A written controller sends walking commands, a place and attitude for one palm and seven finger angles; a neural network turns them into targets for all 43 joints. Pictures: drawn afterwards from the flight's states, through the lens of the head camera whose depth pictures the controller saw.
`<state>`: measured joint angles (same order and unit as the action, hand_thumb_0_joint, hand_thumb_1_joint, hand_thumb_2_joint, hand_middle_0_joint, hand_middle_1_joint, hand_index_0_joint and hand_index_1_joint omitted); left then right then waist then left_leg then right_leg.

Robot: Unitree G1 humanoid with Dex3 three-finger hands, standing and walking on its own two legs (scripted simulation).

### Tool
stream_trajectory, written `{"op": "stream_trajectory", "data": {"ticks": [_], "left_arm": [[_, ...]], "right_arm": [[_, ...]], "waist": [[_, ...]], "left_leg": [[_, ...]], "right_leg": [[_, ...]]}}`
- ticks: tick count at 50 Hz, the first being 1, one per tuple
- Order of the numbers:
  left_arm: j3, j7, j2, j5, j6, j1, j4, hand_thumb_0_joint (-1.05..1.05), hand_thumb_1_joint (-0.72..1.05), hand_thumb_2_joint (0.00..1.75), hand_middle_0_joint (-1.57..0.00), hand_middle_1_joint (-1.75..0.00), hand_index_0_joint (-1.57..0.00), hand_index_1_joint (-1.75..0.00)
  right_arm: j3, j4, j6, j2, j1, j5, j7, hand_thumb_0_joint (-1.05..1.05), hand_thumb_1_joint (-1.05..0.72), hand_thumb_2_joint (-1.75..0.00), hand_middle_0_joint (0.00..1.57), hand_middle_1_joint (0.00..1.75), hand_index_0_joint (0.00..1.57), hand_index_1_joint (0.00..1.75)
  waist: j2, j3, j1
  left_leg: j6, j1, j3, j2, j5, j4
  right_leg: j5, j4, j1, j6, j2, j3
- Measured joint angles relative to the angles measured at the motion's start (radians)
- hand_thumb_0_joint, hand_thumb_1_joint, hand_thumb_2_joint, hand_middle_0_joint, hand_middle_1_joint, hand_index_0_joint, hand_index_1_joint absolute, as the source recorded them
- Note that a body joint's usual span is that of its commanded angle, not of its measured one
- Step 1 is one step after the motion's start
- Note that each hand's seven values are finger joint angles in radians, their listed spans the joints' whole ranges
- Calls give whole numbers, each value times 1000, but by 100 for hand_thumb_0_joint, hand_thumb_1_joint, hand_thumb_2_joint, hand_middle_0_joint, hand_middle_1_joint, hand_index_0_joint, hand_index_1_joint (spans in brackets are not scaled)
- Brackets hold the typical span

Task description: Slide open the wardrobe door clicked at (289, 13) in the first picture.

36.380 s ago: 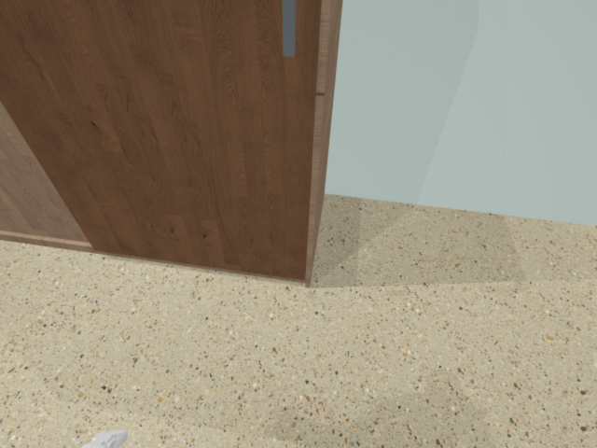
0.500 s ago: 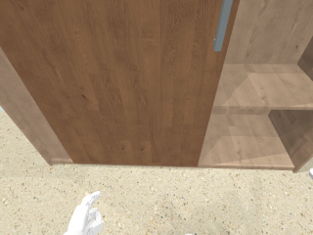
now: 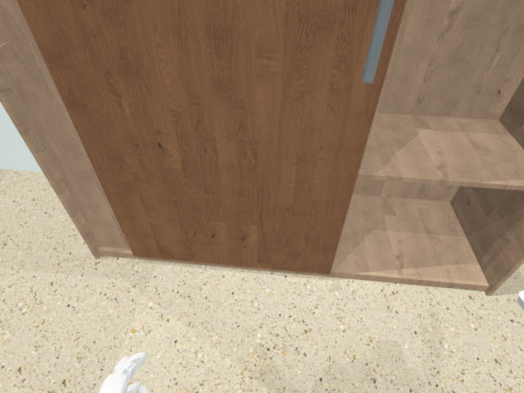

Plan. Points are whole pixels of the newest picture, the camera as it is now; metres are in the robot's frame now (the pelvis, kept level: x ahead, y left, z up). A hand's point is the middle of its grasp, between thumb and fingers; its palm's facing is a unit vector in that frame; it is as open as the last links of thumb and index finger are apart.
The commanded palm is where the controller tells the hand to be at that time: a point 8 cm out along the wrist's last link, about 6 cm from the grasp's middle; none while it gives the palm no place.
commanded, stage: stop stepping back and stand still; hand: right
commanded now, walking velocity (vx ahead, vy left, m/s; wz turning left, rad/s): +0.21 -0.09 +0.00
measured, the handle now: (377, 30) +0.77 -0.21 +0.27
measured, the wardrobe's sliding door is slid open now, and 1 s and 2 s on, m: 0.68 0.68 0.68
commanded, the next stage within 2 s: let the arm hang, fingers relaxed in 0.80 s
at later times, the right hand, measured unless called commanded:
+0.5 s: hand out of the picture +0.24 -0.31 +0.17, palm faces +0.47 +0.78 -0.42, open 7.4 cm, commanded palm +0.18 -0.35 +0.18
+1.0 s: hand (510, 322) +0.24 -0.34 +0.04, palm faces +0.24 +0.84 -0.48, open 7.4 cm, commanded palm none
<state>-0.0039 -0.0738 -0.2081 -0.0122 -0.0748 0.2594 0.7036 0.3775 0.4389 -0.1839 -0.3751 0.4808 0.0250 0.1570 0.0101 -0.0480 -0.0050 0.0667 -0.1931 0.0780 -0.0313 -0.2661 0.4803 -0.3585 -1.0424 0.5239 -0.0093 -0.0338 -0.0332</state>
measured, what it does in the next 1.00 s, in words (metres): steps on the spot: right foot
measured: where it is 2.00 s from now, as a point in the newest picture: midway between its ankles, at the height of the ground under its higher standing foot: outside the picture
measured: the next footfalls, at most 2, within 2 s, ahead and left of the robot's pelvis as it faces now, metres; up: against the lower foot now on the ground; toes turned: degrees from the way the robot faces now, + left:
right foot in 0.18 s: +0.08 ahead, -0.16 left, +0.00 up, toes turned -6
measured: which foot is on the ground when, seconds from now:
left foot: down 0.00-1.00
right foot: up 0.00-0.16, down 0.18-1.00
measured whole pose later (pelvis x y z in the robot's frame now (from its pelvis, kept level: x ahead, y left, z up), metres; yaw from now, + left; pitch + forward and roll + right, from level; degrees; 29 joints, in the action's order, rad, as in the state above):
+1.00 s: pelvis +0.02 -0.07 -0.01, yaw -2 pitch +1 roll +1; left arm 0.00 0.01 -0.29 0.00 -0.07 0.14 0.73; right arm 0.19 -0.05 -0.07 -0.40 0.33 -0.02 0.05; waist -0.05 -0.06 -0.01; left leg -0.02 -0.27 0.06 0.04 -0.29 0.54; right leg -0.28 -0.58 0.33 0.05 -0.01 -0.08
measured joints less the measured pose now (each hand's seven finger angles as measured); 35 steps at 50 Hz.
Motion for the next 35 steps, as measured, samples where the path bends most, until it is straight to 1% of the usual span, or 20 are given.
{"op": "stream_trajectory", "data": {"ticks": [1,3,7,9,10,12,14,16,17,18,20,23,26,29,35], "left_arm": [[2,-2,-1,4,1,8,1,1,90,90,-21,-30,-20,-30],[5,-10,-5,9,-3,22,-1,1,90,90,-21,-30,-20,-30],[16,-23,-26,9,-22,37,-10,1,90,90,-20,-30,-20,-30],[22,-28,-46,6,-34,39,-25,1,90,90,-20,-30,-20,-30],[26,-31,-48,5,-37,30,-28,1,90,90,-20,-30,-20,-30],[26,-30,-31,7,-35,5,-33,1,90,90,-20,-30,-20,-30],[16,-24,-5,5,-43,-14,-40,1,90,90,-20,-30,-20,-30],[1,-14,14,6,-58,-24,-53,1,90,90,-20,-30,-20,-30],[-6,-8,19,8,-66,-28,-59,1,90,90,-20,-30,-20,-30],[-12,-1,21,11,-71,-33,-60,1,90,90,-20,-30,-20,-30],[-20,13,25,12,-71,-42,-56,1,90,90,-20,-30,-20,-30],[-24,25,26,14,-56,-56,-50,1,90,90,-20,-30,-20,-30],[-24,21,26,16,-38,-65,-46,1,90,90,-21,-30,-20,-30],[-23,10,22,18,-27,-70,-60,1,90,90,-21,-30,-20,-30],[-22,3,18,18,-34,-84,-91,1,90,90,-20,-30,-20,-30]], "right_arm": [[3,-10,-4,0,7,2,-1,1,-89,-90,21,30,22,31],[7,-28,-8,-2,17,4,0,1,-89,-90,22,30,22,31],[2,-35,-2,1,17,5,9,1,-89,-90,22,30,22,31],[-1,-14,-1,7,18,8,12,1,-89,-90,22,30,22,31],[3,-5,-2,4,14,10,13,1,-89,-90,21,30,21,31],[19,1,0,-10,7,14,14,1,-89,-90,21,30,21,31],[37,5,4,-26,8,12,15,1,-89,-90,21,30,21,31],[45,16,10,-36,6,8,17,2,-89,-90,21,30,21,31],[44,23,10,-38,3,6,17,2,-89,-90,21,30,21,31],[39,27,8,-33,-1,4,16,2,-89,-90,21,30,21,31],[29,40,0,-23,5,3,13,2,-89,-90,21,30,21,31],[17,55,-12,-8,28,11,8,1,-89,-90,21,30,21,31],[12,36,-11,-1,40,14,2,1,-89,-90,21,30,21,31],[14,2,2,-3,35,13,-1,1,-89,-90,22,30,22,31],[6,7,24,-3,11,11,2,2,-89,-90,21,30,21,31]], "waist": [[2,-9,5],[8,-19,14],[15,-10,16],[-1,0,17],[2,10,19],[27,32,11],[41,42,10],[38,52,11],[30,57,12],[12,61,13],[-13,52,10],[-27,36,5],[-18,33,-1],[-11,37,-8],[3,60,-13]], "left_leg": [[-3,4,0,3,1,-11],[-9,11,2,13,5,-25],[-29,12,4,35,-18,3],[-45,-4,11,36,-53,57],[-54,-18,11,45,-76,97],[-63,-46,-23,54,-136,172],[-67,-68,-36,52,-182,211],[-69,-61,-27,47,-141,162],[-62,-49,-22,44,-70,129],[-54,-38,-13,36,-41,111],[-46,-30,-4,26,-47,89],[-49,-30,-4,26,-61,74],[-62,-19,-15,40,-61,59],[-74,-7,-25,48,-52,38],[-81,4,-32,48,-30,4]], "right_leg": [[13,12,-4,0,-9,-5],[17,89,-35,4,-26,-17],[15,331,-160,24,-38,-42],[33,459,-236,37,-38,-35],[88,467,-237,29,-32,-34],[84,436,-237,17,-17,-52],[68,443,-250,14,-8,-64],[65,448,-257,14,-4,-62],[61,443,-256,14,-5,-56],[55,434,-253,12,-12,-46],[46,427,-244,10,-20,-36],[37,426,-236,10,-16,-24],[41,459,-258,21,0,-33],[50,487,-275,29,9,-44],[63,511,-285,36,10,-52]]}}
